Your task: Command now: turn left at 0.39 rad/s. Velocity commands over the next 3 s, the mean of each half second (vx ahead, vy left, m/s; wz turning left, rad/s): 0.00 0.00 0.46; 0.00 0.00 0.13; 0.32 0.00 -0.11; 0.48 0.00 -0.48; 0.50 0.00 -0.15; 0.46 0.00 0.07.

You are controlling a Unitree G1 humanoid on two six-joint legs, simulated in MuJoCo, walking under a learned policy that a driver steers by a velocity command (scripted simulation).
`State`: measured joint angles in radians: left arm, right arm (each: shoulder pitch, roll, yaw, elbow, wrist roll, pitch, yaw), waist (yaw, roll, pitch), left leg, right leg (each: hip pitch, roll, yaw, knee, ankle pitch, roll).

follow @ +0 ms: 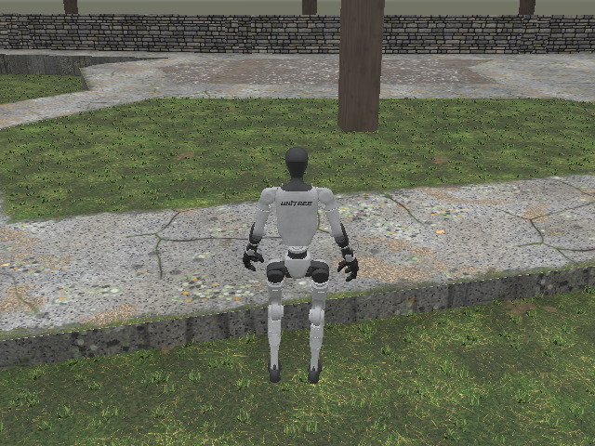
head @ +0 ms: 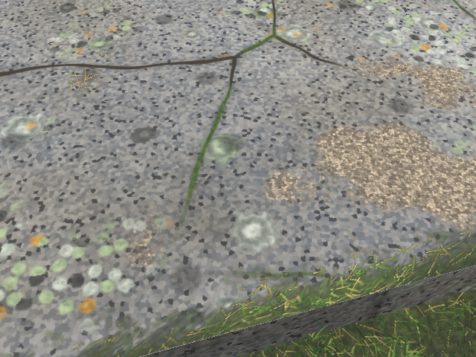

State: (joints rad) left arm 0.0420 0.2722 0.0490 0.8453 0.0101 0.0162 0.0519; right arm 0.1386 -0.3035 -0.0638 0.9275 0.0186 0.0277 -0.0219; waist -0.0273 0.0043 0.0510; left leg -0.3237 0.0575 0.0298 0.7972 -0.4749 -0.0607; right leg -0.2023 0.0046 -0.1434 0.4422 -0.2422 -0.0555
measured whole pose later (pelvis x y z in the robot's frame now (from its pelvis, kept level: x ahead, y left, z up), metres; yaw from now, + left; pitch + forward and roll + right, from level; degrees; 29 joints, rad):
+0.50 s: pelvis +0.00 +0.04 +0.01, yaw +16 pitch +1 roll -2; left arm 0.08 0.34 0.09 0.87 -0.01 0.00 0.05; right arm 0.10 -0.31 -0.06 0.84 0.00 0.00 -0.03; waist -0.01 -0.03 0.06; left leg -0.19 -0.06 -0.13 0.40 -0.22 0.06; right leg -0.43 -0.01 0.07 0.78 -0.32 0.10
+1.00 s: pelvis +0.03 +0.01 +0.00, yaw +18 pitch -1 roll +0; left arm 0.09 0.28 0.01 0.95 0.01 -0.03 0.02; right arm 0.13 -0.30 -0.03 0.97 -0.01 0.01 -0.02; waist 0.00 0.00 0.04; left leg -0.14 -0.03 -0.11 0.43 -0.28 -0.01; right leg -0.17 0.01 0.01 0.44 -0.25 -0.01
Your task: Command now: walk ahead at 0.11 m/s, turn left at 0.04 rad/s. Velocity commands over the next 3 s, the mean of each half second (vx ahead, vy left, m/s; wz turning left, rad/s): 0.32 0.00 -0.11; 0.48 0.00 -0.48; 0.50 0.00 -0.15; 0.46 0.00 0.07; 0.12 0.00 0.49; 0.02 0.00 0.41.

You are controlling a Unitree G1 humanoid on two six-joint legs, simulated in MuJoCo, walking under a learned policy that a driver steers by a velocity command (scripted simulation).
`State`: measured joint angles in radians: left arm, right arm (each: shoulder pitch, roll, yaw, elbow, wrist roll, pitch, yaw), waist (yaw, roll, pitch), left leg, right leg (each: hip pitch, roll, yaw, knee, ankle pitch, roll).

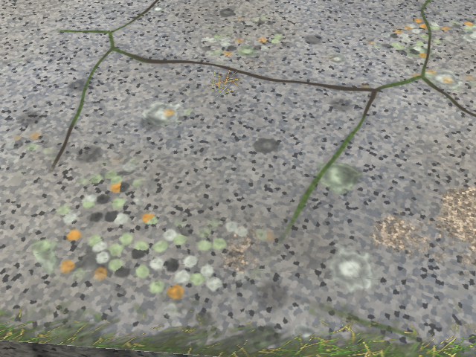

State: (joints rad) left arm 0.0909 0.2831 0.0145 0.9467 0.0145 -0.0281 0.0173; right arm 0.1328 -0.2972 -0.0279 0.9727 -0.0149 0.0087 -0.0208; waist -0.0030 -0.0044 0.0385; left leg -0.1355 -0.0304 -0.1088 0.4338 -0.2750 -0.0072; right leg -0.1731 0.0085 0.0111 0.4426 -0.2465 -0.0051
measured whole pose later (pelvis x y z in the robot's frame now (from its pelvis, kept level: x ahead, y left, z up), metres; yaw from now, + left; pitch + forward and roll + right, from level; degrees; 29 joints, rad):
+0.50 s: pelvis +0.09 +0.02 +0.00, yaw -6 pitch +1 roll +0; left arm 0.10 0.29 0.02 0.90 -0.03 -0.07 -0.02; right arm 0.36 -0.24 -0.03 1.04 -0.01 -0.08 -0.02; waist -0.04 -0.03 0.02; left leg 0.06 -0.03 0.01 0.24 -0.33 0.03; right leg -0.59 -0.01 0.00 0.95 -0.27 -0.02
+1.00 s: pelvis +0.29 -0.04 +0.00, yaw -20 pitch +3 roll +3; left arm 0.49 0.15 -0.03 1.00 0.00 0.01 0.00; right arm 0.15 -0.12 0.08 0.64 -0.01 -0.09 -0.01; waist 0.03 -0.01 0.01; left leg -1.40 0.09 0.04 2.22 -0.34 -0.03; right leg -0.20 0.07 0.15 0.48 -0.32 -0.09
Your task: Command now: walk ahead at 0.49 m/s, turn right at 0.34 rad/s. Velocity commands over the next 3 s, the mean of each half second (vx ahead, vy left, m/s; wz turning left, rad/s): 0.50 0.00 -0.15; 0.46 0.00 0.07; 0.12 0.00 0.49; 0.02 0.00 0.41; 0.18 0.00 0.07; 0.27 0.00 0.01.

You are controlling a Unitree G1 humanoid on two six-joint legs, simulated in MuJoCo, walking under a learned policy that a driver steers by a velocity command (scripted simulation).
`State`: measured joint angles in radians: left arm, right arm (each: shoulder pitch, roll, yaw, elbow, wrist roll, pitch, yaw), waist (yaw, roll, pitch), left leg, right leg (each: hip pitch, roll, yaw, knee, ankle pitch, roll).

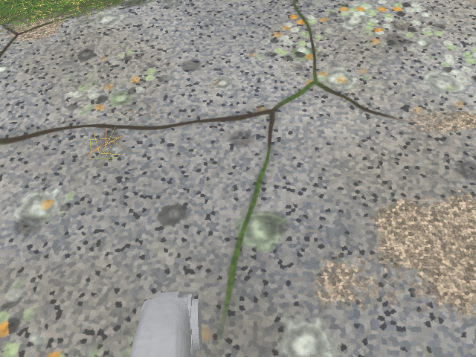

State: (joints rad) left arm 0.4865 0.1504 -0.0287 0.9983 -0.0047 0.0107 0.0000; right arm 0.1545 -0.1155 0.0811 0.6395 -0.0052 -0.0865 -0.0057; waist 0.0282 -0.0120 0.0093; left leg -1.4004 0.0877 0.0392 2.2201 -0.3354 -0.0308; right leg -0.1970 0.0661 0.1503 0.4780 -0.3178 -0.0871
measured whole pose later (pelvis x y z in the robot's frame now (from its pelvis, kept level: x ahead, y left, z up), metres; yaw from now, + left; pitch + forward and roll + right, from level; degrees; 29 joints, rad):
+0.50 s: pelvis +0.29 +0.07 +0.18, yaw -3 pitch +4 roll +0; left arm 0.08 0.21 0.00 0.71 0.04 -0.09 -0.08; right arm 0.42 -0.16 0.02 0.99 -0.11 -0.14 0.05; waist -0.05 -0.01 -0.08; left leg -0.21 -0.05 0.11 0.50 -0.37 0.09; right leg -1.06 0.00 0.12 1.44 0.06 -0.10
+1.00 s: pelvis +0.62 +0.01 +0.19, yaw +2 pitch +2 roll -2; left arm 0.37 0.20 0.04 0.95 0.02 -0.10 -0.01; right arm 0.22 -0.27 -0.05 0.81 0.03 -0.09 -0.02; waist 0.03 0.03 0.00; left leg -0.75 0.07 -0.09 1.19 -0.21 0.02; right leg -0.19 0.07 -0.11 0.32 -0.18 -0.08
